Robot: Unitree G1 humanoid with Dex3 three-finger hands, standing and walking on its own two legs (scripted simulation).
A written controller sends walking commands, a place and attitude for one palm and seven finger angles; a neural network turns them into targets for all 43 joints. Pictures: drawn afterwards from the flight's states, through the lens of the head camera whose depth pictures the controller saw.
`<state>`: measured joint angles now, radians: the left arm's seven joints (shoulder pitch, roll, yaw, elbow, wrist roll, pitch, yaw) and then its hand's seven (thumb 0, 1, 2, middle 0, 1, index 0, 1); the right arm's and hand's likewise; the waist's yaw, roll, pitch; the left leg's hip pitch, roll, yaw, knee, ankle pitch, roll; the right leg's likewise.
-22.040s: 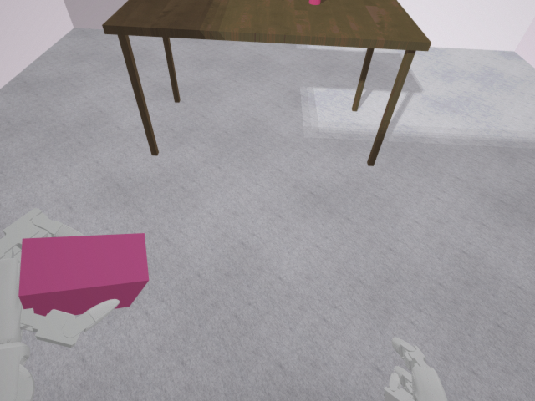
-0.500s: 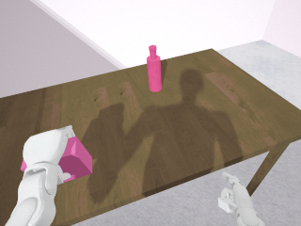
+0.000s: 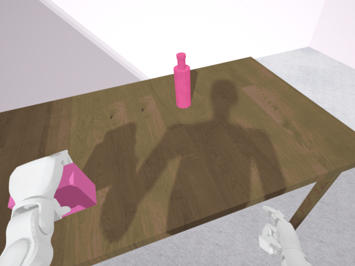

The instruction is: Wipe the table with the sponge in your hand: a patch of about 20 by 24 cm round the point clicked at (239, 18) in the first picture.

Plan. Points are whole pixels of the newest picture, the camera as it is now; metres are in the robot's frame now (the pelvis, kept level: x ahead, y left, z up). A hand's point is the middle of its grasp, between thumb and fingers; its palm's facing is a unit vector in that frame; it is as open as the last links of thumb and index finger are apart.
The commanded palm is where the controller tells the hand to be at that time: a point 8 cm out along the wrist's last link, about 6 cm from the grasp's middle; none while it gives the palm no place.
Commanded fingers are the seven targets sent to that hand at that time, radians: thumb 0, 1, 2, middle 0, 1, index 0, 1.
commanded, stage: move the sponge above the wiping area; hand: left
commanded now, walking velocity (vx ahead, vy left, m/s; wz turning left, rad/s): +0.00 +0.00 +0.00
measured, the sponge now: (61, 197) +0.21 +0.31 +0.06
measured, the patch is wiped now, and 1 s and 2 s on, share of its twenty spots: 0.00 0.00 0.00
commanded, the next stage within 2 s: none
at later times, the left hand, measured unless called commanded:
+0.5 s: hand (54, 186) +0.21 +0.31 +0.10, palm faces +0.16 -0.11 -0.98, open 9.8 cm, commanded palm +0.17 +0.29 +0.15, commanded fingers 0.00 0.10 1.30 -1.20 -1.60 -1.20 -1.60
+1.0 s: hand (51, 196) +0.20 +0.31 +0.09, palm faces +0.01 -0.11 -0.99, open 9.8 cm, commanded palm +0.16 +0.29 +0.15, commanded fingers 0.00 0.10 1.30 -1.20 -1.60 -1.20 -1.60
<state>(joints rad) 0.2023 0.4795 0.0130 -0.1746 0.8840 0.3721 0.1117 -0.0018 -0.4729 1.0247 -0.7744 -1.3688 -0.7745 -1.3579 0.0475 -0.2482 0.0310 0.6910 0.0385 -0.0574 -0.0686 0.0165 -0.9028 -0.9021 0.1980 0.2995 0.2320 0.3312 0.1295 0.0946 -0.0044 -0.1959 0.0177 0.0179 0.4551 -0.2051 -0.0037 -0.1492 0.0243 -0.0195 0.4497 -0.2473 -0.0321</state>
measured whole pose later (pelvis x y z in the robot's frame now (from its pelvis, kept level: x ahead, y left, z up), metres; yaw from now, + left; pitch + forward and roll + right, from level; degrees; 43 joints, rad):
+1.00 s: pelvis -0.01 +0.00 +0.00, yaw +1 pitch -4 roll +0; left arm 0.18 0.49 -0.01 -0.13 0.87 0.48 0.00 0.00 -0.47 1.03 -0.77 -1.38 -0.77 -1.36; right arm 0.02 -0.27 0.05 0.69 0.06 -0.03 -0.07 0.02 -0.90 -0.90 0.20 0.30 0.22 0.32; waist 0.11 0.12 0.00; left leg -0.19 0.01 0.00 0.44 -0.19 0.00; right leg -0.14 0.02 -0.03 0.45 -0.24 -0.03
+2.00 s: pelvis -0.01 +0.01 +0.00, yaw +0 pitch -4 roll +0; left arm 0.29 0.47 -0.13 -0.29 0.92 0.37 0.00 0.00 -0.48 1.02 -0.77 -1.37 -0.78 -1.36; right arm 0.04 -0.25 0.03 0.68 0.04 -0.03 -0.07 0.02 -0.90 -0.90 0.20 0.30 0.16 0.29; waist 0.13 0.11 0.01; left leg -0.19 0.00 0.01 0.45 -0.19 0.01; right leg -0.15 0.01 -0.02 0.46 -0.24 -0.02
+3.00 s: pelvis -0.01 +0.00 +0.00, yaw +0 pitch -5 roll +0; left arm 0.27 0.49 -0.05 -0.29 0.90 0.39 0.11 0.00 -0.48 1.03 -0.78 -1.37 -0.78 -1.36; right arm 0.04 -0.25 0.02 0.70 0.04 -0.03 -0.06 0.02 -0.90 -0.90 0.20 0.30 0.17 0.30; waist 0.15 0.10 0.00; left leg -0.17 0.01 0.01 0.45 -0.19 0.00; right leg -0.12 0.02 -0.02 0.44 -0.24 -0.03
